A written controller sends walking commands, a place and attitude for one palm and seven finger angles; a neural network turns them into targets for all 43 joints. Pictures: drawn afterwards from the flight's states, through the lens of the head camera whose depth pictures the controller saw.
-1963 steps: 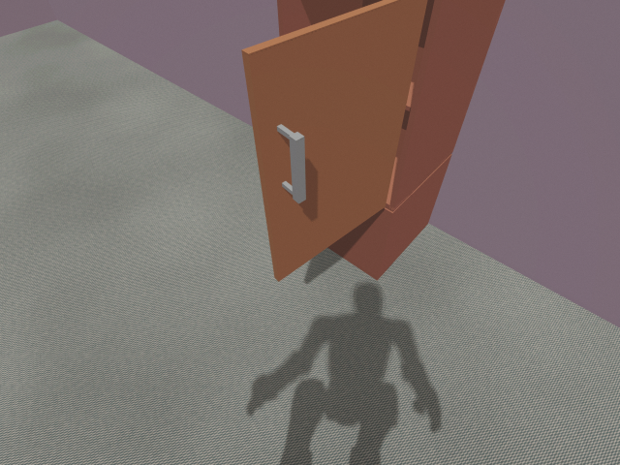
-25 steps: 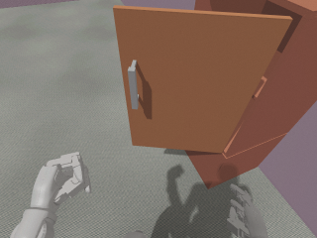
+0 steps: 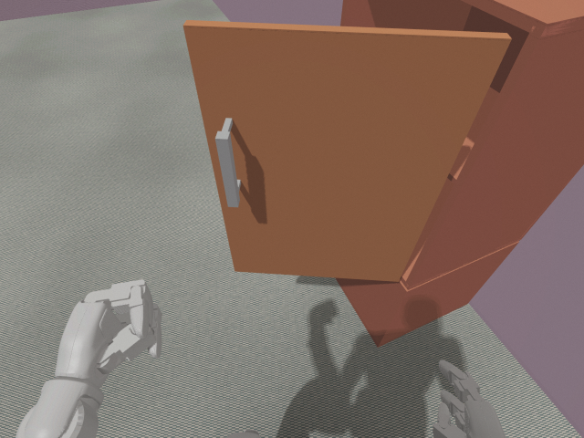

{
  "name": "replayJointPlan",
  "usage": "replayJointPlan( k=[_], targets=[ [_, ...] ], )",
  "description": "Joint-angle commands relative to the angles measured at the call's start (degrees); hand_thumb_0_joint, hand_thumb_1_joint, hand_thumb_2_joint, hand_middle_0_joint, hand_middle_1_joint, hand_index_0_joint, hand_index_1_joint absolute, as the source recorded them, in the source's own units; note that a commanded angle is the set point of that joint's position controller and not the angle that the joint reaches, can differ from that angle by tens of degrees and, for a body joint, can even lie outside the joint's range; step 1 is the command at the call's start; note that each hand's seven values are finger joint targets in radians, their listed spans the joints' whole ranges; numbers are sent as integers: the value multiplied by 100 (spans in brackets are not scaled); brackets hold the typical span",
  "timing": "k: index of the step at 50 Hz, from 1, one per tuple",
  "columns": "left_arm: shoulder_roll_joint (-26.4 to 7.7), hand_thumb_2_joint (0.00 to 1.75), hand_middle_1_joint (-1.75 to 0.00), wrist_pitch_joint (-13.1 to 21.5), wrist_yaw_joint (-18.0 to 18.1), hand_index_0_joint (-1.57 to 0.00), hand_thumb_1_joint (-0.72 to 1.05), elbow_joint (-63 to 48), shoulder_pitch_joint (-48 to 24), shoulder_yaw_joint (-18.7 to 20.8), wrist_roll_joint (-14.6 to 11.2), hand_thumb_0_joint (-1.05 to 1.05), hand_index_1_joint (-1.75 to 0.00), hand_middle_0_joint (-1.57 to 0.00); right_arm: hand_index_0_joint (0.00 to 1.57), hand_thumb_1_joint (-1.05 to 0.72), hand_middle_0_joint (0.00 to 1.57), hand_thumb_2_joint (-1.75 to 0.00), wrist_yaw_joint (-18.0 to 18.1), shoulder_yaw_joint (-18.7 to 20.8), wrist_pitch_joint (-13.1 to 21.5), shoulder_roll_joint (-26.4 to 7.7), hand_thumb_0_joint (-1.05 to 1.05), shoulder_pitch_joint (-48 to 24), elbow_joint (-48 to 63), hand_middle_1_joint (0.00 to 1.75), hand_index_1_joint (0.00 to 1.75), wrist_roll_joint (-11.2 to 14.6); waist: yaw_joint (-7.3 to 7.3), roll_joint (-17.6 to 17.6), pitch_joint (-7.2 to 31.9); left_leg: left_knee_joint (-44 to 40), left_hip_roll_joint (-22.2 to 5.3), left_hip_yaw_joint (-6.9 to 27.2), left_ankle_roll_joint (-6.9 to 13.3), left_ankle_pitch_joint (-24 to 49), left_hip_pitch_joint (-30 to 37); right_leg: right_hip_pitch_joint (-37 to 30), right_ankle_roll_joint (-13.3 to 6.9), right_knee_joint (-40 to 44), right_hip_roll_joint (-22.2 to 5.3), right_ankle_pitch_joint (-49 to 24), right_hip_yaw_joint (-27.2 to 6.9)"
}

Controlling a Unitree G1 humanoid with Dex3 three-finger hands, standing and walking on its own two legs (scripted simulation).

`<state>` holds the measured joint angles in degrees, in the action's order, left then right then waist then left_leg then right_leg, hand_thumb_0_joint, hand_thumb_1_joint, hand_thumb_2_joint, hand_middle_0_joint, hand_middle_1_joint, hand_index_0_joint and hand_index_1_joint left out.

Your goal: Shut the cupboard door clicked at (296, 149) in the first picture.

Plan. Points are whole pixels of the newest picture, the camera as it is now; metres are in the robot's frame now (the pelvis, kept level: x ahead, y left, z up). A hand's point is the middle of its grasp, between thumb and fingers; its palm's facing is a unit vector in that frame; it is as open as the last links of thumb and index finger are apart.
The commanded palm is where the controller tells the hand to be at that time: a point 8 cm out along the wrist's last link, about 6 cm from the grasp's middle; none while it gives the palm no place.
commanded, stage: raise the hand and make a fist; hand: left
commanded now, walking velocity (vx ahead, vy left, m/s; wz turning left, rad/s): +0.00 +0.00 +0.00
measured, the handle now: (231, 164) +0.51 +0.15 +0.08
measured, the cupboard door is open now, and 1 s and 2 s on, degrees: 62 62 61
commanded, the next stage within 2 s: bring the fist close to the handle in 0.10 s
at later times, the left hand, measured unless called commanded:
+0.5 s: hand (194, 289) +0.27 +0.15 +0.09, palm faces -0.06 -1.00 -0.02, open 3.1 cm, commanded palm +0.26 +0.21 +0.09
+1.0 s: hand (234, 229) +0.37 +0.12 +0.08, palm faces -0.03 -1.00 +0.01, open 3.1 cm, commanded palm +0.36 +0.17 +0.09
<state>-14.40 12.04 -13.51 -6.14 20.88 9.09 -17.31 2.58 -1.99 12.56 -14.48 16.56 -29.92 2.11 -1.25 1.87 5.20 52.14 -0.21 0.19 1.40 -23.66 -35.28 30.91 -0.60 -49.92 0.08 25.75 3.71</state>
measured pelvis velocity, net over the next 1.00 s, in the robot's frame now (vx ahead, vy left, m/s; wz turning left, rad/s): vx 0.00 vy -0.01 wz -0.02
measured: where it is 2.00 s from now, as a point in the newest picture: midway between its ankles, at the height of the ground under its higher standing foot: outside the picture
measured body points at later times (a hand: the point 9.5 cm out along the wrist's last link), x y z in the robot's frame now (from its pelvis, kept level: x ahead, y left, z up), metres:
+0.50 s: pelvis -0.01 -0.02 +0.00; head +0.02 -0.03 +0.45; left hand +0.27 +0.20 +0.09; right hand +0.16 -0.25 -0.09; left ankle +0.03 +0.10 -0.69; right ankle +0.00 -0.12 -0.69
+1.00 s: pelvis +0.00 -0.01 +0.00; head +0.05 -0.02 +0.45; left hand +0.37 +0.17 +0.09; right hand +0.14 -0.26 -0.10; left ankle +0.03 +0.10 -0.69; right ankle +0.00 -0.12 -0.69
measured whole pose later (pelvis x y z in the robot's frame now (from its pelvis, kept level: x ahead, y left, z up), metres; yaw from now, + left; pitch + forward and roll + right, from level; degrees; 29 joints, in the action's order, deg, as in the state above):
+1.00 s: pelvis +0.00 -0.01 +0.00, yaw -1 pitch +10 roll +0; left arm -10.5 12.9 -4.7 26.2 -18.0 5.6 -11.1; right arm 1.4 -1.0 8.2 -14.4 14.9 -35.8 2.2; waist 1.1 1.8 4.7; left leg 50.7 -0.5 -0.8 0.6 -22.7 -37.6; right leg 34.6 -1.3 -50.5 0.4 25.4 2.6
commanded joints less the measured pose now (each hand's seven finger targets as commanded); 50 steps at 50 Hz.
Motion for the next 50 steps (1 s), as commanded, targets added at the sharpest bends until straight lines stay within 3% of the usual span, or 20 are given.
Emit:
replayJointPlan(
  k=[1, 4, 8, 11, 12, 14, 17, 21, 25, 27, 30, 32, 35, 37, 38, 40, 42, 44, 47, 50],
  targets=[
    [-650, 90, -150, 790, 110, -130, 90, -1306, -735, 443, -86, 0, -150, -130, 20, -90, 20, -90, -8, 250, 363, -640, 0, -477, 810, 30, 30, 27, 55, 306, 816, -819, 50, 249, -42, 972, 657, -140, -118, 639, 147, -1193, -110],
    [-565, 90, -150, 550, -118, -130, 90, -922, -491, 212, -62, 0, -150, -130, 20, -90, 20, -90, -11, 283, 336, -696, 0, -449, 811, 30, 30, 74, 105, 43, 648, -775, 60, 214, -11, 837, 461, -179, -78, 786, 102, -1080, -221],
    [-739, 90, -150, 261, -290, -130, 90, -920, -503, 321, -130, 0, -150, -130, 20, -90, 20, -90, 46, 282, 301, -708, 0, -510, 922, 30, 30, 90, 49, -195, 670, -707, 96, 189, 23, 727, 304, -352, -36, 991, 7, -791, -487],
    [-915, 90, -150, 400, -123, -130, 90, -1206, -1075, 582, -183, 0, -150, -130, 20, -90, 20, -90, 90, 265, 303, -673, 0, -567, 916, 30, 30, 62, 90, -214, 690, -663, 92, 174, 22, 742, 353, -299, -11, 1001, 11, -750, -516],
    [-1145, 90, -150, 500, -16, -130, 90, -1241, -1430, 771, -156, 0, -150, -130, 20, -90, 20, -90, 113, 258, 295, -688, 0, -533, 830, 30, 30, 40, 104, -238, 634, -620, 69, 195, 15, 687, 274, -265, -26, 1001, 32, -602, -551],
    [-839, 90, -150, 687, 113, -130, 90, -1122, -2085, 482, -85, 0, -150, -130, 20, -90, 20, -90, 100, 229, 349, -626, 0, -567, 721, 30, 30, 50, 232, 15, 586, -611, 59, 207, 13, 558, 347, -19, -40, 947, 43, -442, -498],
    [-743, 90, -150, 772, 144, -130, 90, -675, -2389, 306, -32, 0, -150, -130, 20, -90, 20, -90, 94, 238, 411, -663, 0, -530, 572, 30, 30, 56, 262, -58, 668, -563, 48, 228, 21, 495, 305, 33, -41, 920, 48, -378, -546],
    [-567, 90, -150, 398, -33, -130, 90, -44, -2476, -51, 91, 0, -150, -130, 20, -90, 20, -90, 66, 255, 392, -702, 0, -470, 557, 30, 30, 118, 234, 28, 913, -666, 77, 168, 33, 659, 420, -165, -13, 977, -17, -714, -568],
    [-715, 90, -150, 16, 47, -130, 90, 305, -2723, 185, 105, 0, -150, -130, 20, -90, 20, -90, 38, 247, 268, -698, 0, -450, 632, 30, 30, 98, 92, -324, 1029, -755, 93, 134, 37, 934, 389, -500, 19, 988, -52, -1158, -565],
    [-911, 90, -150, 32, 254, -130, 90, 339, -2920, 503, 94, 0, -150, -130, 20, -90, 20, -90, 30, 248, 184, -710, 0, -480, 615, 30, 30, 62, 7, -392, 1143, -781, 91, 122, 16, 1108, 422, -684, 10, 931, -39, -1391, -546],
    [-690, 90, -150, 267, 523, -130, 90, 342, -3452, 443, 135, 0, -150, -130, 20, -90, 20, -90, -24, 254, 124, -632, 0, -498, 572, 30, 30, 42, 60, -344, 1235, -805, 86, 68, 3, 1288, 600, -648, 16, 817, -17, -1766, -448],
    [-832, 90, -150, 428, 625, -130, 90, 521, -3660, 548, 214, 0, -150, -130, 20, -90, 20, -90, -41, 275, 77, -657, 0, -441, 475, 30, 30, 17, 70, -452, 1256, -765, 73, 53, 15, 1357, 578, -658, 22, 784, -2, -1900, -475],
    [-568, 90, -150, 577, 568, -130, 90, 834, -4016, 140, 411, 0, -150, -130, 20, -90, 20, -90, -89, 317, 36, -662, 0, -377, 371, 30, 30, 32, 185, -75, 1264, -744, 51, 8, 16, 1381, 710, -394, -5, 708, 12, -1942, -429],
    [-571, 90, -150, 542, 496, -130, 90, 1110, -4193, 39, 458, 0, -150, -130, 20, -90, 20, -90, -87, 334, -11, -711, 0, -298, 317, 30, 30, 45, 230, -154, 1255, -739, 39, 32, 29, 1380, 708, -360, -21, 737, 32, -1922, -420],
    [-350, 90, -150, 503, 445, -130, 90, 1216, -4352, -208, 467, 0, -150, -130, 20, -90, 20, -90, -94, 328, -27, -698, 0, -307, 318, 30, 30, 65, 286, -98, 1216, -770, 39, 36, 24, 1308, 747, -283, -21, 757, 28, -1847, -387],
    [-287, 90, -150, 420, 439, -130, 90, 1404, -4712, -255, 427, 0, -150, -130, 20, -90, 20, -90, -78, 343, -57, -722, 0, -256, 278, 30, 30, 74, 316, -156, 1294, -784, 36, 78, 18, 1251, 810, -240, -25, 781, 40, -1780, -355],
    [-535, 90, -150, 378, 526, -130, 90, 1543, -5011, -1, 402, 0, -150, -130, 20, -90, 20, -90, -51, 350, -109, -764, 0, -236, 217, 30, 30, 74, 304, -273, 1357, -792, 25, 103, 20, 1229, 808, -257, -34, 813, 59, -1716, -353],
    [-395, 90, -150, 405, 656, -130, 90, 1599, -5535, -75, 426, 0, -150, -130, 20, -90, 20, -90, -50, 349, -139, -723, 0, -253, 199, 30, 30, 61, 350, -233, 1538, -774, 26, 102, 13, 1288, 908, -217, -20, 757, 41, -1796, -330],
    [-586, 90, -150, 554, 946, -130, 90, 1760, -6118, 115, 586, 0, -150, -130, 20, -90, 20, -90, -56, 366, -192, -734, 0, -175, 77, 30, 30, 15, 328, -117, 1805, -738, -7, 139, -12, 1504, 1048, -154, -47, 608, 65, -1932, -281],
    [-191, 90, -150, 674, 1108, -130, 90, 2008, -6145, -159, 721, 0, -150, -130, 20, -90, 20, -90, -148, 389, -219, -678, 0, -108, 51, 30, 30, -4, 311, 151, 2078, -691, -36, 141, -64, 1877, 1340, -30, -71, 475, 77, -2190, -209]
  ],
)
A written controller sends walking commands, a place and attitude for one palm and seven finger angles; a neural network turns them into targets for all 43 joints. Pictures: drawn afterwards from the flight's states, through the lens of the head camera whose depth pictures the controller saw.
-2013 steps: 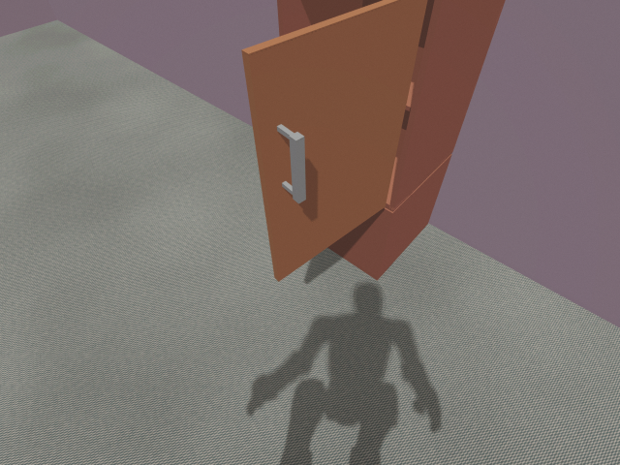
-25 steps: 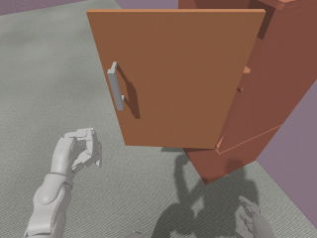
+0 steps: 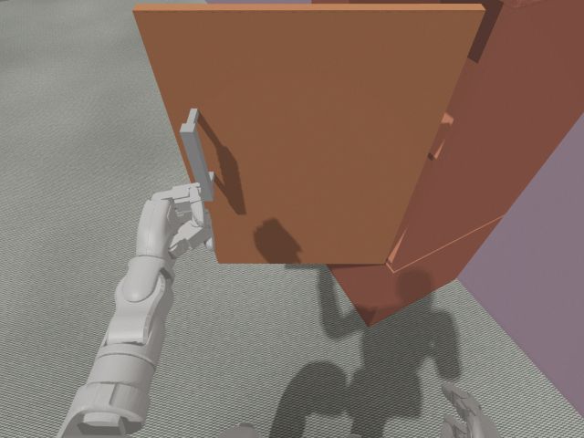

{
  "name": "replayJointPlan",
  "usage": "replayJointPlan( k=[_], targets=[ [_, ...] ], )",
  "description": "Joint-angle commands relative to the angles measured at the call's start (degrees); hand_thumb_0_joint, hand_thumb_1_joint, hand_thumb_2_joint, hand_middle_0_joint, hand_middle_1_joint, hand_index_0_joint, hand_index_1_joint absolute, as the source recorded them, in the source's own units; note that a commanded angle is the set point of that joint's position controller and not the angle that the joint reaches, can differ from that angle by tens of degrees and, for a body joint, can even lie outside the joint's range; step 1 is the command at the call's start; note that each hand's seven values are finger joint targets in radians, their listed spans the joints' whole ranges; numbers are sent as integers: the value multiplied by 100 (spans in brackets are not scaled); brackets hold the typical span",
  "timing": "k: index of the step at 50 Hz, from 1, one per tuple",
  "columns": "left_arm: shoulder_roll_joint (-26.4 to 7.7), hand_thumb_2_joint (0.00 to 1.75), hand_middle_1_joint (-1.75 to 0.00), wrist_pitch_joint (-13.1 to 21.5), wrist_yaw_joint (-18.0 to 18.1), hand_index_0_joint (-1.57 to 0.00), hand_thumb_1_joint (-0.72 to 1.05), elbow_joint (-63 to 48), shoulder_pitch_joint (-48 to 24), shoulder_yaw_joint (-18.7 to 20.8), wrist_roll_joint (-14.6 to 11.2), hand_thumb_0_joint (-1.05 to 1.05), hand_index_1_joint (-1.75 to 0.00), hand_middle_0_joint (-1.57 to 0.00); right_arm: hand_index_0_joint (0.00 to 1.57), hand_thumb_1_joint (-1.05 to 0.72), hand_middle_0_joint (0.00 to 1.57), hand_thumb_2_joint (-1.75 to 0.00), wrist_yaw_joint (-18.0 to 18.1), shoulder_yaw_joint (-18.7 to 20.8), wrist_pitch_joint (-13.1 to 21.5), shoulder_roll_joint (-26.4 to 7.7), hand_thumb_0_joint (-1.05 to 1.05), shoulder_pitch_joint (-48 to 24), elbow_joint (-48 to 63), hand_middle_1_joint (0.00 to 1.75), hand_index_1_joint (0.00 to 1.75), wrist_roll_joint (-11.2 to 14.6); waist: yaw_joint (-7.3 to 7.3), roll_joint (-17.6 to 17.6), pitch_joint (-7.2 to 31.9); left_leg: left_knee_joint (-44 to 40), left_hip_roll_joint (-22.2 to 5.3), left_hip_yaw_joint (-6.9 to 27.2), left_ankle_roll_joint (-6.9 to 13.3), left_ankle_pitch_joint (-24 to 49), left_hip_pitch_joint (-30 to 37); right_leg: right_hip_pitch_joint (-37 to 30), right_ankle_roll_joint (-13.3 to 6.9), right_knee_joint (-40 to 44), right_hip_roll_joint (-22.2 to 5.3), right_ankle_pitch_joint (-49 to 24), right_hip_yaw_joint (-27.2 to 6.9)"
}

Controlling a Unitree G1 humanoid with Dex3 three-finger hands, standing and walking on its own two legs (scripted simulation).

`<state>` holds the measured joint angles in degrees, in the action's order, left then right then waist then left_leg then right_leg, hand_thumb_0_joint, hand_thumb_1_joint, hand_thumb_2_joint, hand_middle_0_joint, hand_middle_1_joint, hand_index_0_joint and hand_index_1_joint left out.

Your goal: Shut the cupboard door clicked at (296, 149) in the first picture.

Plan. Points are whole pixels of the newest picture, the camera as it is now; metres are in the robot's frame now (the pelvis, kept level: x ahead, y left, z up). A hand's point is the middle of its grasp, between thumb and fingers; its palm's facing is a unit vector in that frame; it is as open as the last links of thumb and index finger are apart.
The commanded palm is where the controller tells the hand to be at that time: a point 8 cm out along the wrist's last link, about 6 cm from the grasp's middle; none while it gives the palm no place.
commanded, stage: bring the fist close to the handle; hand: left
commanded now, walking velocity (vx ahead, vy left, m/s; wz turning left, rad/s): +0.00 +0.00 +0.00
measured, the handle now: (201, 157) +0.51 +0.17 +0.08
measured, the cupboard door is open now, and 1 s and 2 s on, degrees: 62 61 50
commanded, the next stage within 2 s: push the door shut along its arc in 0.60 s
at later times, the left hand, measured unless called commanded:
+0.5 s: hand (223, 204) +0.41 +0.12 +0.08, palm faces +0.02 -1.00 -0.02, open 3.1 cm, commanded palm +0.39 +0.17 +0.09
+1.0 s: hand (219, 183) +0.45 +0.13 +0.09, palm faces -0.05 -1.00 -0.01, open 3.1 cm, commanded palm +0.43 +0.18 +0.09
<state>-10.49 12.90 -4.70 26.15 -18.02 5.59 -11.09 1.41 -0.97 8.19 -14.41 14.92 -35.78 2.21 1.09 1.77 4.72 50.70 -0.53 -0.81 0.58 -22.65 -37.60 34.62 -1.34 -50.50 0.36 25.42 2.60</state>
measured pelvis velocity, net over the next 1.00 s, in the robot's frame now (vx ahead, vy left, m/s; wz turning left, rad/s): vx -0.01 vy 0.00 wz -0.01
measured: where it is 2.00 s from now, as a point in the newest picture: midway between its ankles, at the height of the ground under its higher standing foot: outside the picture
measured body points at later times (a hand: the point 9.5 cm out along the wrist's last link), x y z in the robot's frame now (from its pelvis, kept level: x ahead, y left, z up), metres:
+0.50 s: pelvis -0.01 -0.01 +0.00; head +0.04 -0.02 +0.45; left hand +0.41 +0.17 +0.08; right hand +0.06 -0.26 -0.12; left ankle +0.03 +0.11 -0.69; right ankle +0.00 -0.11 -0.69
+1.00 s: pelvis -0.01 +0.00 -0.01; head +0.06 +0.00 +0.44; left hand +0.44 +0.18 +0.09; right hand +0.07 -0.27 -0.12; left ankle +0.03 +0.11 -0.69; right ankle +0.00 -0.11 -0.69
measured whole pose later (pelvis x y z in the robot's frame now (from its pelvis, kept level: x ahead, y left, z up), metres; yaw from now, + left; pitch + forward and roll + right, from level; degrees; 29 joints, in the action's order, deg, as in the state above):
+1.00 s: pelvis -0.01 +0.00 -0.01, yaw +0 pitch +13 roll -1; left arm -16.5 21.9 -8.1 59.1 -44.5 11.5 -8.5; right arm 0.5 -0.5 3.7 -14.7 17.3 -38.2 1.9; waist 4.7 1.2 5.3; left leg 53.2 -1.3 -0.4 0.3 -21.9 -44.7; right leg 41.6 -1.8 -52.6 1.1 24.5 2.9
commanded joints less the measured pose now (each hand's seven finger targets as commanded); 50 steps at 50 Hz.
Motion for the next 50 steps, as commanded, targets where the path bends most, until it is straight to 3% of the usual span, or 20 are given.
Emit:
replayJointPlan(
  k=[1, 3, 6, 7, 9, 12, 15, 18, 20, 22, 25, 27, 28, 31, 36, 37, 39, 42, 44, 50],
  targets=[
    [-559, 90, -150, 584, 267, -130, 90, -1018, -2300, 183, 129, 0, -150, -130, 20, -90, 20, -90, -56, 288, 188, -694, 0, 105, 599, 30, 30, -20, 91, 91, 2057, -542, -11, 250, 13, 1799, 1542, -352, -1, 536, 60, -2165, -80],
    [-582, 90, -150, 506, 305, -130, 90, -457, -2383, 213, 200, 0, -150, -130, 20, -90, 20, -90, -84, 300, 97, -730, 0, 202, 545, 30, 30, -30, 174, -260, 1849, -567, -19, 230, 35, 1673, 1305, -336, 33, 592, 72, -2147, -83],
    [-663, 90, -150, 404, 358, -130, 90, 172, -2732, 300, 276, 0, -150, -130, 20, -90, 20, -90, -99, 299, -39, -748, 0, 280, 528, 30, 30, -22, 224, -400, 1496, -630, 3, 187, 47, 1347, 979, -278, 43, 702, 74, -1947, -118],
    [-806, 90, -150, 407, 388, -130, 90, 269, -2925, 433, 305, 0, -150, -130, 20, -90, 20, -90, -94, 308, -77, -780, 0, 333, 502, 30, 30, -43, 185, -403, 1574, -628, 19, 196, 54, 1380, 975, -346, 31, 700, 80, -1974, -136],
    [-668, 90, -150, 502, 438, -130, 90, 283, -3387, 379, 281, 0, -150, -130, 20, -90, 20, -90, -112, 318, -112, -736, 0, 356, 518, 30, 30, -43, 252, -360, 1744, -581, 28, 162, 63, 1412, 1058, -350, 43, 702, 77, -2050, -152],
    [-1127, 90, -150, 803, 500, -130, 90, 194, -3337, 861, 259, 0, -150, -130, 20, -90, 20, -90, -115, 344, -140, -769, 0, 415, 544, 30, 30, -101, 49, -313, 2272, -538, 41, 131, 57, 1581, 1090, -705, 23, 600, 96, -2244, -207],
    [-895, 90, -150, 1063, 418, -130, 90, 220, -3350, 614, 324, 0, -150, -130, 20, -90, 20, -90, -163, 353, -148, -700, 0, 463, 502, 30, 30, -99, 99, -153, 2344, -480, 32, 80, 57, 1681, 1151, -630, 28, 536, 95, -2368, -223],
    [-839, 90, -150, 1044, 331, -130, 90, 633, -3437, 441, 420, 0, -150, -130, 20, -90, 20, -90, -176, 379, -212, -740, 0, 553, 426, 30, 30, -81, 270, -210, 1862, -522, 13, 88, 85, 1399, 981, -356, 50, 651, 111, -2120, -223],
    [-763, 90, -150, 955, 266, -130, 90, 810, -3365, 386, 361, 0, -150, -130, 20, -90, 20, -90, -177, 392, -249, -763, 0, 552, 467, 30, 30, -49, 286, -301, 1698, -593, 34, 54, 99, 1094, 866, -331, 63, 797, 112, -1828, -245],
    [-851, 90, -150, 915, 229, -130, 90, 762, -3655, 454, 285, 0, -150, -130, 20, -90, 20, -90, -144, 395, -259, -787, 0, 573, 466, 30, 30, -47, 281, -172, 1768, -627, 49, 62, 105, 1046, 936, -374, 54, 847, 116, -1755, -265],
    [-1068, 90, -150, 996, 230, -130, 90, 616, -3751, 721, 134, 0, -150, -130, 20, -90, 20, -90, -114, 393, -264, -773, 0, 545, 477, 30, 30, -44, 210, -449, 1987, -610, 76, 27, 121, 1040, 846, -686, 81, 893, 87, -1800, -345],
    [-1176, 90, -150, 1148, 258, -130, 90, 435, -3909, 738, 192, 0, -150, -130, 20, -90, 20, -90, -95, 384, -252, -767, 0, 529, 467, 30, 30, -55, 208, -214, 2091, -607, 69, 42, 119, 1073, 932, -664, 65, 821, 93, -1821, -344],
    [-1028, 90, -150, 1205, 264, -130, 90, 456, -3887, 629, 208, 0, -150, -130, 20, -90, 20, -90, -109, 374, -233, -726, 0, 511, 454, 30, 30, -52, 213, -130, 2085, -595, 72, 41, 118, 1070, 962, -604, 65, 803, 88, -1826, -338],
    [-1108, 90, -150, 1288, 282, -130, 90, 747, -3783, 655, 310, 0, -150, -130, 20, -90, 20, -90, -138, 381, -236, -730, 0, 526, 394, 30, 30, -57, 247, -238, 1879, -575, 62, 41, 123, 921, 820, -457, 75, 807, 90, -1664, -349],
    [-1189, 90, -150, 1065, 117, -130, 90, 1178, -3559, 691, 266, 0, -150, -130, 20, -90, 20, -90, -132, 367, -310, -769, 0, 530, 465, 30, 30, -23, 224, -409, 1726, -638, 91, -8, 138, 727, 570, -613, 97, 964, 52, -1483, -432],
    [-1373, 90, -150, 1030, 80, -130, 90, 1239, -3786, 809, 258, 0, -150, -130, 20, -90, 20, -90, -102, 361, -331, -808, 0, 547, 456, 30, 30, -28, 276, -348, 1731, -613, 95, -3, 155, 745, 590, -581, 105, 969, 58, -1528, -457],
    [-1224, 90, -150, 1052, -31, -130, 90, 1334, -4433, 575, 244, 0, -150, -130, 20, -90, 20, -90, -75, 334, -345, -764, 0, 534, 411, 30, 30, -1, 453, -378, 1599, -583, 89, 36, 161, 623, 554, -406, 122, 972, 45, -1416, -457],
    [-1523, 90, -150, 1214, -132, -130, 90, 1413, -5133, 724, 197, 0, -150, -130, 20, -90, 20, -90, -20, 331, -319, -813, 0, 570, 330, 30, 30, -14, 541, -312, 1723, -467, 78, 96, 171, 560, 566, -271, 113, 911, 56, -1327, -504],
    [-1460, 90, -150, 1333, -223, -130, 90, 1495, -5519, 602, 198, 0, -150, -130, 20, -90, 20, -90, -16, 334, -290, -807, 0, 587, 263, 30, 30, -2, 635, -164, 1982, -407, 62, 159, 150, 655, 710, -143, 95, 784, 64, -1417, -454],
    [-1779, 90, -150, 1147, -497, -130, 90, 2554, -5325, 868, 267, 0, -150, -130, 20, -90, 20, -90, -81, 334, -331, -911, 0, 888, 165, 30, 30, -30, 592, -80, 2313, -225, 49, 228, 126, 1085, 590, -8, 52, 491, 90, -1816, -361]
  ],
)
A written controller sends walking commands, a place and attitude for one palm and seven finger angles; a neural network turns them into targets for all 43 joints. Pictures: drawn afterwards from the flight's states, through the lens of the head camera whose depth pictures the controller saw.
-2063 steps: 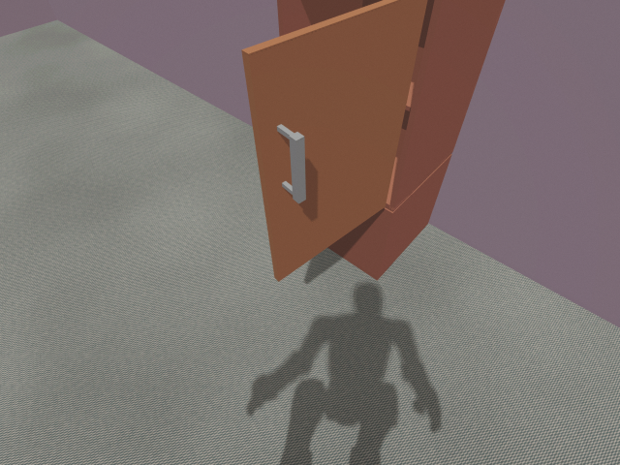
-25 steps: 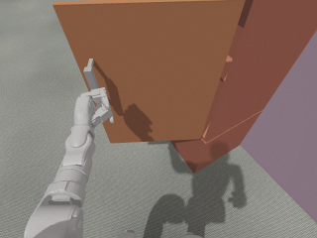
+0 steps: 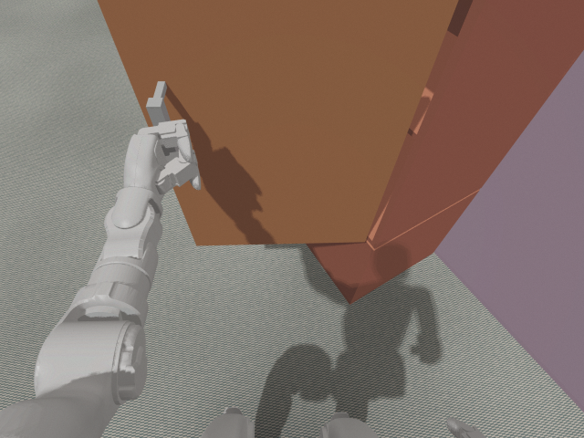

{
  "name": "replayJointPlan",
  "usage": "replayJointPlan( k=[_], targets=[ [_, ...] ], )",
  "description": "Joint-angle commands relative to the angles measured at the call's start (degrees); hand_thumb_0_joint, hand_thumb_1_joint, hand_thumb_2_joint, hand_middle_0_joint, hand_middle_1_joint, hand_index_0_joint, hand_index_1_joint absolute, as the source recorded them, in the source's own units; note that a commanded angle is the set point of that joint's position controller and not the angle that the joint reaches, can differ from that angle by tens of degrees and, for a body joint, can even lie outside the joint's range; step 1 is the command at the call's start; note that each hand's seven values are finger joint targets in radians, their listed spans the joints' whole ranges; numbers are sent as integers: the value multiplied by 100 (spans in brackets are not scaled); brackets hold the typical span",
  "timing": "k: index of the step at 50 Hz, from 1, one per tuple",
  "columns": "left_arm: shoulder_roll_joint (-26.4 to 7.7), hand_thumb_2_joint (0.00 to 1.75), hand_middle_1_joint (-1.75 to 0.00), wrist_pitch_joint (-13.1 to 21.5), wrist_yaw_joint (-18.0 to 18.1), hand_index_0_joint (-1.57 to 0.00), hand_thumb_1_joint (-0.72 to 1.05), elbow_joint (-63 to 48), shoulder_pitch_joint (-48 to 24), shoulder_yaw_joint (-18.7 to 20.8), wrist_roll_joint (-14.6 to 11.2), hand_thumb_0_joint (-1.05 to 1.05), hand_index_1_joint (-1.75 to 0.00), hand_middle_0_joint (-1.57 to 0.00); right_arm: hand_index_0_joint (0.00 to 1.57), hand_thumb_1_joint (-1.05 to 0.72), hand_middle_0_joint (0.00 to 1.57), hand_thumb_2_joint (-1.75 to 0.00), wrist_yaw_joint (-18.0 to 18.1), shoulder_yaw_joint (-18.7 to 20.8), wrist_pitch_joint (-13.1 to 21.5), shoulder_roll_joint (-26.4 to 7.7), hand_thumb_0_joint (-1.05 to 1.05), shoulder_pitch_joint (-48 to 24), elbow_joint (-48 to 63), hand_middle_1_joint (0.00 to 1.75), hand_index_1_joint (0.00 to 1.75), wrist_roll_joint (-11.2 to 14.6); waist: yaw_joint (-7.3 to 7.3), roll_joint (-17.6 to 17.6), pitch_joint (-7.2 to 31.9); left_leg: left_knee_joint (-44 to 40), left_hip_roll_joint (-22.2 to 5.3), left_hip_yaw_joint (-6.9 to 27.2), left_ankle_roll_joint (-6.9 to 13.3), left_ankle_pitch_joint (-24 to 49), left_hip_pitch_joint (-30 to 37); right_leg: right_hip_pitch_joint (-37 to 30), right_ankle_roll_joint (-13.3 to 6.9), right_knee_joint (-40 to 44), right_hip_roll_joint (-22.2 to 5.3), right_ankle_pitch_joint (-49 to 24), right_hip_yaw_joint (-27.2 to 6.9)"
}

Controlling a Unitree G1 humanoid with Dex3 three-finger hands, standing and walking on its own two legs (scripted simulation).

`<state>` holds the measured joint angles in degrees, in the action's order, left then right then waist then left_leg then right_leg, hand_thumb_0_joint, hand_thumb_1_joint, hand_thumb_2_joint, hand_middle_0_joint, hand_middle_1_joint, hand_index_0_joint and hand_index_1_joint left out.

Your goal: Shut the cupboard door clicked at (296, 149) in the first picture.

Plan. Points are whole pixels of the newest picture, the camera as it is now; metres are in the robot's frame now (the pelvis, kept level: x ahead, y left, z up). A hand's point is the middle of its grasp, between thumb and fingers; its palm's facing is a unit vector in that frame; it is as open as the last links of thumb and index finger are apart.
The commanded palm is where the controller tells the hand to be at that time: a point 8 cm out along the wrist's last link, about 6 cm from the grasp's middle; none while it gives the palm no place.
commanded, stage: push the door shut along its arc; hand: left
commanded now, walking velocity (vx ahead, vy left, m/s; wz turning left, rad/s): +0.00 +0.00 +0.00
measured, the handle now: (171, 134) +0.53 +0.18 +0.09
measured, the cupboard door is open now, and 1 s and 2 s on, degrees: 61 50 36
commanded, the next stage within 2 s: pull the fist back off the door in 1.48 s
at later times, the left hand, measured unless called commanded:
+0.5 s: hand (205, 144) +0.50 +0.12 +0.10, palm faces -0.16 -0.99 -0.03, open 3.1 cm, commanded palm +0.51 +0.16 +0.09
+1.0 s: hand (231, 111) +0.57 +0.09 +0.10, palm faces -0.28 -0.96 -0.02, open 2.8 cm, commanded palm +0.58 +0.13 +0.09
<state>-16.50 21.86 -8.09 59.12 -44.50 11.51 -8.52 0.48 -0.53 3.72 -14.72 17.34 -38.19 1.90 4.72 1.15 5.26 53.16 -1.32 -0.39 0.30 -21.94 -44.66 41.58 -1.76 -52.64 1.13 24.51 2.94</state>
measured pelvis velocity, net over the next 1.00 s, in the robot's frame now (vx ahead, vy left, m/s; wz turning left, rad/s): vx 0.00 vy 0.01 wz -0.04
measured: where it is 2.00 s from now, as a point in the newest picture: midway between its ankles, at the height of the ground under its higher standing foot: outside the picture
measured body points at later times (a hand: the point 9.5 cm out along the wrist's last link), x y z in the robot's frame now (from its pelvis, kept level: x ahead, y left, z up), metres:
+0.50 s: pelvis +0.00 +0.01 -0.01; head +0.10 +0.02 +0.43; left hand +0.51 +0.18 +0.10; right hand +0.00 -0.25 -0.13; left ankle +0.04 +0.12 -0.69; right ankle +0.01 -0.10 -0.69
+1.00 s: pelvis +0.00 +0.01 -0.03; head +0.15 +0.01 +0.40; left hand +0.58 +0.14 +0.10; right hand -0.06 -0.25 -0.13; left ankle +0.04 +0.12 -0.69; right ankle +0.01 -0.10 -0.69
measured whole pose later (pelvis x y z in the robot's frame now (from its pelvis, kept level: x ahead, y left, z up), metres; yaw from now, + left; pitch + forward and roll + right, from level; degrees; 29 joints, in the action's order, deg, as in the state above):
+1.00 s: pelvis +0.00 +0.01 -0.03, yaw -2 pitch +24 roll -3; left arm -31.8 14.7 -19.1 77.4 -72.0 17.0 -2.6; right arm -0.5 -2.0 1.6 -15.8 26.5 -38.3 -0.2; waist 14.2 3.7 5.6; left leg 62.0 -3.1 -0.4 1.0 -25.0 -61.5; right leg 57.8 -1.3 -59.2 2.8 25.9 2.7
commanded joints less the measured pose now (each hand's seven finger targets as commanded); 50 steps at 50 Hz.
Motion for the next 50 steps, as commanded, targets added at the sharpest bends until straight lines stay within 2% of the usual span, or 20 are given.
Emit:
replayJointPlan(
  k=[1, 3, 6, 10, 11, 16, 17, 20, 21, 24, 28, 31, 32, 37, 39, 41, 43, 46, 48, 50],
  targets=[
    [-1057, 90, -150, 213, -220, -130, 90, -785, -2744, 138, 24, 0, -150, -130, 20, -90, 20, -90, -1, 296, 95, -882, 0, 660, 441, 30, 30, -1, 258, 120, 2310, -463, 123, 187, 146, 1095, 1382, -620, 89, 686, 14, -1780, -373],
    [-934, 90, -150, 216, -298, -130, 90, -886, -3013, 54, 4, 0, -150, -130, 20, -90, 20, -90, -33, 318, 87, -897, 0, 752, 437, 30, 30, -16, 281, 327, 2505, -424, 99, 255, 126, 1370, 1697, -408, 66, 601, 41, -1851, -287],
    [-764, 90, -150, 205, -358, -130, 90, -796, -3171, -41, -61, 0, -150, -130, 20, -90, 20, -90, -60, 350, 42, -925, 0, 848, 414, 30, 30, -29, 395, 132, 2365, -400, 53, 304, 120, 1434, 1784, -183, 65, 623, 84, -1779, -218],
    [-928, 90, -150, 277, -406, -130, 90, -782, -3383, 61, -36, 0, -150, -130, 20, -90, 20, -90, -71, 382, 9, -976, 0, 985, 362, 30, 30, -51, 428, 23, 2411, -362, 46, 327, 134, 1467, 1741, -156, 63, 609, 103, -1781, -220],
    [-878, 90, -150, 276, -427, -130, 90, -700, -3455, -38, -4, 0, -150, -130, 20, -90, 20, -90, -70, 373, -3, -980, 0, 982, 355, 30, 30, -44, 493, 28, 2312, -368, 39, 349, 132, 1356, 1706, -41, 61, 612, 103, -1655, -212],
    [-939, 90, -150, 299, -400, -130, 90, -490, -4119, -143, 123, 0, -150, -130, 20, -90, 20, -90, -76, 367, 21, -1027, 0, 1102, 215, 30, 30, -64, 682, 323, 2151, -378, 0, 474, 116, 942, 1775, 504, 40, 636, 121, -1076, -185],
    [-1064, 90, -150, 308, -401, -130, 90, -467, -4328, -98, 156, 0, -150, -130, 20, -90, 20, -90, -51, 370, 25, -1058, 0, 1146, 168, 30, 30, -81, 712, 433, 2198, -356, -6, 510, 115, 929, 1801, 591, 22, 594, 120, -1026, -178],
    [-953, 90, -150, 263, -441, -130, 90, -348, -4740, -248, 155, 0, -150, -130, 20, -90, 20, -90, -62, 348, 77, -1064, 0, 1211, 107, 30, 30, -94, 871, 472, 2308, -316, -17, 581, 117, 863, 1830, 759, 34, 571, 121, -933, -164],
    [-1101, 90, -150, 250, -458, -130, 90, -211, -4690, -125, 170, 0, -150, -130, 20, -90, 20, -90, -65, 355, 95, -1091, 0, 1229, 94, 30, 30, -100, 817, 543, 2374, -298, -22, 603, 103, 814, 1846, 809, 14, 555, 125, -866, -162],
    [-1121, 90, -150, 209, -539, -130, 90, -82, -4998, -163, 164, 0, -150, -130, 20, -90, 20, -90, -59, 338, 131, -1127, 0, 1303, 54, 30, 30, -117, 952, 516, 2507, -221, -41, 653, 116, 831, 1841, 967, 26, 504, 123, -846, -148],
    [-1384, 90, -150, 136, -588, -130, 90, 146, -5257, 1, 194, 0, -150, -130, 20, -90, 20, -90, -52, 303, 164, -1163, 0, 1396, 57, 30, 30, -134, 985, 644, 2636, -106, -35, 671, 132, 869, 1698, 1052, 16, 407, 132, -834, -162],
    [-2031, 90, -150, 6, -568, -130, 90, 448, -5382, 489, 228, 0, -150, -130, 20, -90, 20, -90, -44, 248, 144, -1195, 0, 1501, 109, 30, 30, -139, 1012, 347, 2528, -19, -9, 564, 201, 770, 1088, 738, 48, 419, 147, -841, -244],
    [-2286, 90, -150, 1, -552, -130, 90, 503, -5350, 687, 267, 0, -150, -130, 20, -90, 20, -90, -37, 236, 129, -1221, 0, 1553, 135, 30, 30, -151, 956, 318, 2612, 33, 6, 547, 217, 828, 972, 643, 40, 374, 158, -893, -256],
    [-2394, 90, -150, -35, -605, -130, 90, 718, -5491, 617, 557, 0, -150, -130, 20, -90, 20, -90, -77, 209, 51, -1180, 0, 1700, 215, 30, 30, -193, 1066, 601, 2752, 272, -15, 517, 225, 1134, 866, 855, 54, 203, 169, -1121, -252],
    [-2825, 90, -150, -123, -665, -130, 90, 777, -5440, 878, 608, 0, -150, -130, 20, -90, 20, -90, -72, 207, -7, -1225, 0, 1766, 278, 30, 30, -197, 1041, 456, 2941, 370, -19, 432, 250, 1233, 633, 558, 83, 184, 184, -1356, -327],
    [-2958, 90, -150, -218, -809, -130, 90, 718, -5463, 914, 620, 0, -150, -130, 20, -90, 20, -90, -49, 216, -55, -1226, 0, 1830, 328, 30, 30, -193, 1042, 482, 3110, 407, -5, 360, 263, 1354, 512, 312, 87, 163, 184, -1631, -359],
    [-2701, 90, -150, -280, -948, -130, 90, 676, -5528, 723, 599, 0, -150, -130, 20, -90, 20, -90, -40, 233, -89, -1205, 0, 1885, 308, 30, 30, -189, 1083, 681, 3227, 435, -14, 397, 242, 1570, 803, 510, 79, 142, 196, -1753, -303],
    [-2673, 90, -150, -410, -1060, -130, 90, 640, -5747, 676, 551, 0, -150, -130, 20, -90, 20, -90, -37, 248, -130, -1219, 0, 1971, 244, 30, 30, -201, 1168, 580, 3082, 460, -33, 416, 254, 1502, 789, 571, 88, 208, 235, -1685, -289],
    [-2549, 90, -150, -424, -1118, -130, 90, 517, -5925, 596, 504, 0, -150, -130, 20, -90, 20, -90, -23, 264, -116, -1219, 0, 1990, 199, 30, 30, -208, 1210, 709, 3242, 502, -25, 423, 253, 1643, 980, 657, 86, 211, 237, -1779, -287],
    [-2480, 90, -150, -483, -1153, -130, 90, 625, -6064, 502, 507, 0, -150, -130, 20, -90, 20, -90, -3, 267, -120, -1221, 0, 2026, 116, 30, 30, -213, 1314, 665, 3043, 516, -47, 444, 258, 1584, 967, 841, 86, 240, 244, -1672, -253]
  ],
)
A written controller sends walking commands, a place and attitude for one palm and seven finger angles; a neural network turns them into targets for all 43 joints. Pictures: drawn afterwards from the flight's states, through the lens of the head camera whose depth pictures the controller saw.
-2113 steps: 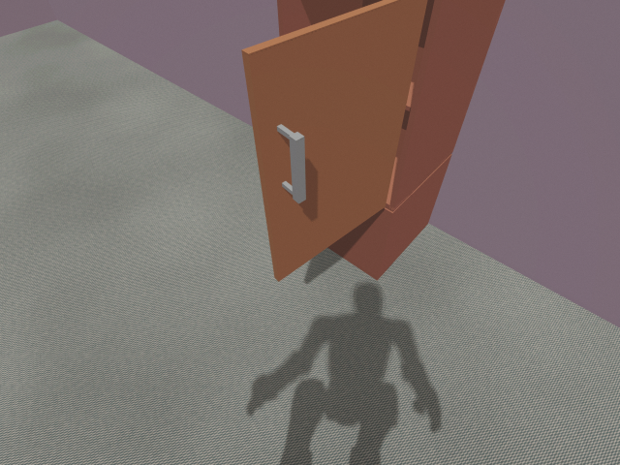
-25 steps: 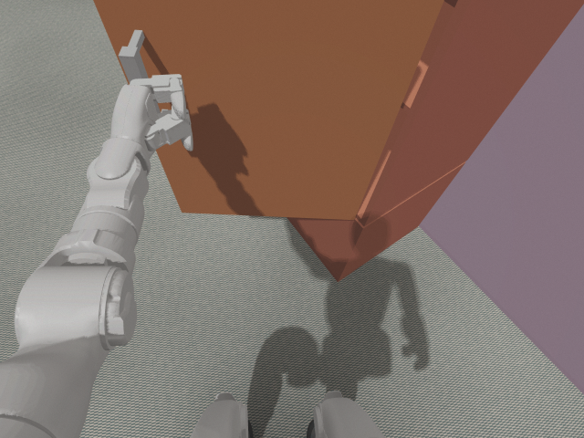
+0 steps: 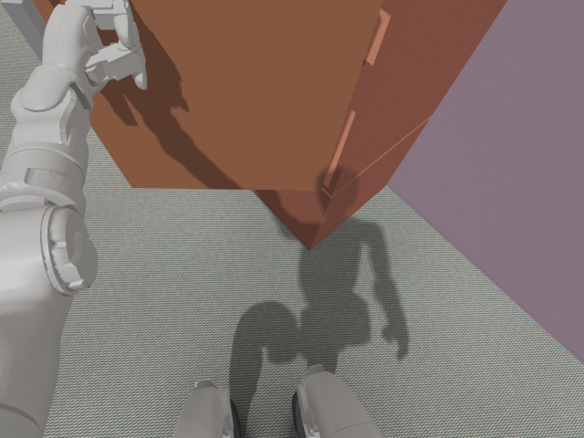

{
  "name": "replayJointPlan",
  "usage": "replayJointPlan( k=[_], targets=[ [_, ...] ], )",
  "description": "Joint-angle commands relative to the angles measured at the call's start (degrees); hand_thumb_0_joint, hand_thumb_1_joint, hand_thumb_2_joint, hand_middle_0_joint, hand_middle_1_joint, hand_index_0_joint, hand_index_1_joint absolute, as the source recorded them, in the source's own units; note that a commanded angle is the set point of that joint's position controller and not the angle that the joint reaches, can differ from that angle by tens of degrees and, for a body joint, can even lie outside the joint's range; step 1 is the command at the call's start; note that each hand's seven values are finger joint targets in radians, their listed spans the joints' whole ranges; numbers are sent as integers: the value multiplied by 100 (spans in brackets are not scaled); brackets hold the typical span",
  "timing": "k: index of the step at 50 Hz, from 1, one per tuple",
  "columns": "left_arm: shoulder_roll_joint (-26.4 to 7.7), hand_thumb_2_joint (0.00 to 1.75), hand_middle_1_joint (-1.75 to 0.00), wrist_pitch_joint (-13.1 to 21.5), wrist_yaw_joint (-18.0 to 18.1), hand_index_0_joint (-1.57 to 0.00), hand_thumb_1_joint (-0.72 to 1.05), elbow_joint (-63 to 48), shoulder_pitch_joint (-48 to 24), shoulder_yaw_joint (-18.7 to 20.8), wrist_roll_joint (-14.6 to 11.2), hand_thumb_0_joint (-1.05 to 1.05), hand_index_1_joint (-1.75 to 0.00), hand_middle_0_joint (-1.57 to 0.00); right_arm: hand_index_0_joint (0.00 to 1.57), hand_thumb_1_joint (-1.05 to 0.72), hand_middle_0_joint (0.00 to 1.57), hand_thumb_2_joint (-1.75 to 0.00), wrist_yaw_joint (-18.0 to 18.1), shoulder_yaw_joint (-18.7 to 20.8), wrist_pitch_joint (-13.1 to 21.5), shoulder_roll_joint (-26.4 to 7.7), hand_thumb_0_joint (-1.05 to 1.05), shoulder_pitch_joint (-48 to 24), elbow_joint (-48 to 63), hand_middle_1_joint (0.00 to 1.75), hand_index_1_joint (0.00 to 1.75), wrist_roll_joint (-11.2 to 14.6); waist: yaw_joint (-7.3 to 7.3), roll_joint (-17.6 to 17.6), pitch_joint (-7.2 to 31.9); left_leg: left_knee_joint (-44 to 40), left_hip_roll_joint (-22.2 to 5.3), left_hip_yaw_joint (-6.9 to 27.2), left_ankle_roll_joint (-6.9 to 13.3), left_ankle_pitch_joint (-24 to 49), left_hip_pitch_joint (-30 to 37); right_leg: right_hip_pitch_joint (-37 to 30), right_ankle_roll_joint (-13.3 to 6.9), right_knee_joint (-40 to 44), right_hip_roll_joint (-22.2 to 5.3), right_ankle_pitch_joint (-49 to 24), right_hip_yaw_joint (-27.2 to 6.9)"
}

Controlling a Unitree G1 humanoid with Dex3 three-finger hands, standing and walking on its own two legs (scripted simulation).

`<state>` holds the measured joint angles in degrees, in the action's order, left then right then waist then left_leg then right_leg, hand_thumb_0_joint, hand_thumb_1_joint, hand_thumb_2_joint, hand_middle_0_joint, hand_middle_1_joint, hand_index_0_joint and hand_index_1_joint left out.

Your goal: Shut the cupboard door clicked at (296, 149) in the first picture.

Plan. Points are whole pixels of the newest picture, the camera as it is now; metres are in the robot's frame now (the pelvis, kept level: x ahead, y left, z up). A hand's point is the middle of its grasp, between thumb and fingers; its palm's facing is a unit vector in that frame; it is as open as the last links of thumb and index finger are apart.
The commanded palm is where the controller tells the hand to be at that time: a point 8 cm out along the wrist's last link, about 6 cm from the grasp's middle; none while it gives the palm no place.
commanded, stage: push the door shut along its arc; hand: left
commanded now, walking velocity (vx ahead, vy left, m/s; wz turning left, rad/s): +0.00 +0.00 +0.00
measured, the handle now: (58, 48) +0.60 +0.19 +0.12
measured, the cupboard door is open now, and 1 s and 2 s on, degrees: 50 36 36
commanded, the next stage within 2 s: pull the fist back off the door in 0.48 s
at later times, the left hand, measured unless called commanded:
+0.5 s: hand (154, 36) +0.59 +0.08 +0.13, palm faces -0.31 -0.95 -0.03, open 3.3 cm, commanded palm +0.63 +0.09 +0.12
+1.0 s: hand (182, 36) +0.62 +0.05 +0.11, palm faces +0.08 -1.00 -0.04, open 3.1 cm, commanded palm +0.58 +0.09 +0.12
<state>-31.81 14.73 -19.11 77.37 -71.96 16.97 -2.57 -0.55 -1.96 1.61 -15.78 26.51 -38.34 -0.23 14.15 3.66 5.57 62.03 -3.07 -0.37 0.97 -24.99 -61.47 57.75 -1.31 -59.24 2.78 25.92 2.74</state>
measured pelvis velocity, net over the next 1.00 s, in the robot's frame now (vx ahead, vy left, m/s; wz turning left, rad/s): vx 0.02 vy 0.00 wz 0.00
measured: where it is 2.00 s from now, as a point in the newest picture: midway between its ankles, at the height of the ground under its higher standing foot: outside the picture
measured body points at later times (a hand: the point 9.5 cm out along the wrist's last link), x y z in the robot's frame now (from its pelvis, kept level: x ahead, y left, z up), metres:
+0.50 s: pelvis +0.00 +0.00 -0.02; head +0.18 +0.03 +0.40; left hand +0.60 +0.13 +0.13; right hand -0.05 -0.27 -0.11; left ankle +0.03 +0.11 -0.66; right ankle +0.01 -0.11 -0.66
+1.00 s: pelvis +0.02 +0.00 +0.00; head +0.18 -0.01 +0.42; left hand +0.61 +0.11 +0.12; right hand -0.08 -0.22 -0.10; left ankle +0.03 +0.11 -0.66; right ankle +0.01 -0.11 -0.66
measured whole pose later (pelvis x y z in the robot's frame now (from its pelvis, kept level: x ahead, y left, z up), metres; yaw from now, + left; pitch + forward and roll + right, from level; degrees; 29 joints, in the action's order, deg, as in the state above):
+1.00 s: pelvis +0.02 +0.00 +0.00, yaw +0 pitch +28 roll -3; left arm -23.0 11.9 10.4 76.5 -75.4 19.9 4.4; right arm -6.9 -1.4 0.0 -12.6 30.8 -38.2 -5.1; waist 16.3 5.1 6.9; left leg 60.8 -3.2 -0.2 0.4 -25.5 -63.3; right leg 59.7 -1.6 -58.0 3.1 26.4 2.7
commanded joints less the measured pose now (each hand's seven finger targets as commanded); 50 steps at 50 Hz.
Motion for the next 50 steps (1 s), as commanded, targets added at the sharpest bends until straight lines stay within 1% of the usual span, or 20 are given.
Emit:
replayJointPlan(
  k=[1, 2, 3, 6, 9, 13, 19, 29, 30, 31, 33, 35, 36, 38, 40, 41, 43, 46, 47, 50],
  targets=[
    [-882, 90, -150, 216, -61, -130, 90, -1230, -3449, -126, -96, 0, -150, -130, 20, -90, 20, -90, 98, 401, 102, -1108, 0, 1105, 105, 30, 30, -13, 397, 558, 2970, -364, 133, 438, 190, 1843, 2646, -710, 39, 916, 74, -1745, -236],
    [-732, 90, -150, 224, -68, -130, 90, -1273, -3609, -221, -131, 0, -150, -130, 20, -90, 20, -90, 103, 401, 126, -1098, 0, 1137, 72, 30, 30, -19, 454, 562, 2962, -355, 144, 460, 204, 1911, 2765, -626, 28, 913, 86, -1776, -223],
    [-823, 90, -150, 238, -71, -130, 90, -1274, -3658, -187, -104, 0, -150, -130, 20, -90, 20, -90, 103, 406, 138, -1115, 0, 1133, 30, 30, 30, -24, 424, 706, 3032, -334, 118, 498, 176, 1935, 2844, -521, 21, 884, 78, -1708, -199],
    [-493, 90, -150, 172, -79, -130, 90, -1043, -3793, -430, -94, 0, -150, -130, 20, -90, 20, -90, 94, 397, 182, -1128, 0, 1124, -82, 30, 30, -50, 547, 742, 2745, -316, 83, 586, 163, 1843, 2930, -101, 0, 875, 93, -1433, -112],
    [-299, 90, -150, 193, -68, -130, 90, -1173, -4114, -560, -101, 0, -150, -130, 20, -90, 20, -90, 95, 419, 247, -1136, 0, 1130, -175, 30, 30, -86, 615, 962, 2963, -238, 69, 657, 158, 2076, 3218, 133, -19, 794, 93, -1472, -79],
    [-330, 90, -150, 108, -67, -130, 90, -951, -4275, -537, -68, 0, -150, -130, 20, -90, 20, -90, 119, 403, 284, -1157, 0, 1110, -246, 30, 30, -93, 726, 837, 2971, -101, 64, 646, 189, 2061, 3037, 253, -7, 701, 95, -1475, -57],
    [-171, 90, -150, -3, -34, -130, 90, -1036, -4711, -697, 63, 0, -150, -130, 20, -90, 20, -90, 111, 416, 335, -1161, 0, 1124, -320, 30, 30, -151, 804, 1209, 3182, 35, 43, 724, 171, 2217, 3240, 632, -33, 541, 109, -1403, 13],
    [-120, 90, -150, -252, -99, -130, 90, -765, -5090, -781, 160, 0, -150, -130, 20, -90, 20, -90, 156, 381, 394, -1166, 0, 1182, -423, 30, 30, -185, 985, 1176, 3256, 176, 54, 734, 200, 2088, 3076, 858, -37, 437, 148, -1307, 93],
    [-365, 90, -150, -367, 1140, -130, 90, -860, -5233, 454, -256, 0, -150, -130, 20, -90, 20, -90, 81, 267, 416, -993, 0, 1439, -141, 30, 30, -284, 808, 1227, 3245, 110, -9, 775, 138, 1676, 2492, 595, 3, 535, 81, -1223, -32],
    [-163, 90, -150, -433, 1787, -130, 90, -637, -4934, 285, -42, 0, -150, -130, 20, -90, 20, -90, -17, 259, 407, -980, 0, 1460, -138, 30, 30, -339, 815, 1047, 3299, 40, -20, 830, 100, 1492, 2294, 501, 40, 441, 61, -1114, -17],
    [178, 90, -150, -448, 2543, -130, 90, -663, -4774, 335, 114, 0, -150, -130, 20, -90, 20, -90, -188, 329, 367, -968, 0, 1539, -123, 30, 30, -470, 840, 913, 3300, 14, -40, 934, 75, 1626, 2427, 654, 91, 395, 41, -1154, 39],
    [27, 90, -150, -242, 3341, -130, 90, -926, -4874, 490, 542, 0, -150, -130, 20, -90, 20, -90, -369, 349, 318, -950, 0, 1652, -75, 30, 30, -653, 774, 1025, 3472, 81, 3, 855, 49, 1873, 2399, 528, 108, 350, 26, -1308, 32],
    [29, 90, -150, -88, 3613, -130, 90, -994, -4809, 396, 856, 0, -150, -130, 20, -90, 20, -90, -479, 368, 308, -927, 0, 1688, -75, 30, 30, -735, 745, 1128, 3584, 156, 20, 798, 38, 2103, 2428, 517, 103, 314, 30, -1441, 29],
    [-61, 90, -150, 197, 3761, -130, 90, -1178, -4725, 153, 1394, 0, -150, -130, 20, -90, 20, -90, -637, 428, 238, -951, 0, 1770, -85, 30, 30, -801, 721, 1335, 3786, 183, 11, 785, 2, 2517, 2694, 544, 73, 256, 45, -1617, 53],
    [-243, 90, -150, 306, 3677, -130, 90, -1219, -4492, 60, 1610, 0, -150, -130, 20, -90, 20, -90, -708, 478, 138, -978, 0, 1820, -54, 30, 30, -767, 679, 1201, 3816, 72, 44, 670, 26, 2464, 2677, 135, 53, 377, 56, -1730, 23],
    [-276, 90, -150, 306, 3565, -130, 90, -1230, -4369, -1, 1608, 0, -150, -130, 20, -90, 20, -90, -708, 502, 73, -983, 0, 1831, -16, 30, 30, -720, 640, 1152, 3836, -34, 66, 639, 34, 2405, 2689, -121, 43, 454, 62, -1781, 4],
    [-290, 90, -150, 228, 3279, -130, 90, -1363, -4088, 76, 1335, 0, -150, -130, 20, -90, 20, -90, -668, 516, -26, -991, 0, 1801, 87, 30, 30, -610, 492, 1072, 4030, -195, 116, 550, 51, 2490, 2769, -659, 34, 586, 82, -2106, -46],
    [-137, 90, -150, 27, 2938, -130, 90, -1306, -3686, 150, 844, 0, -150, -130, 20, -90, 20, -90, -571, 501, -130, -960, 0, 1724, 182, 30, 30, -466, 403, 609, 3769, -500, 174, 412, 89, 2115, 2533, -1340, 71, 892, 106, -2191, -91],
    [-103, 90, -150, 62, 2890, -130, 90, -1448, -3595, 273, 659, 0, -150, -130, 20, -90, 20, -90, -544, 500, -133, -955, 0, 1718, 207, 30, 30, -453, 327, 661, 3777, -568, 187, 411, 85, 2176, 2649, -1401, 61, 945, 112, -2253, -95],
    [2, 90, -150, 384, 2903, -130, 90, -1827, -3208, 409, 389, 0, -150, -130, 20, -90, 20, -90, -513, 510, -103, -884, 0, 1654, 224, 30, 30, -438, 196, 323, 3609, -680, 198, 304, 92, 2219, 2607, -1756, 97, 1069, 111, -2497, -145]
  ],
)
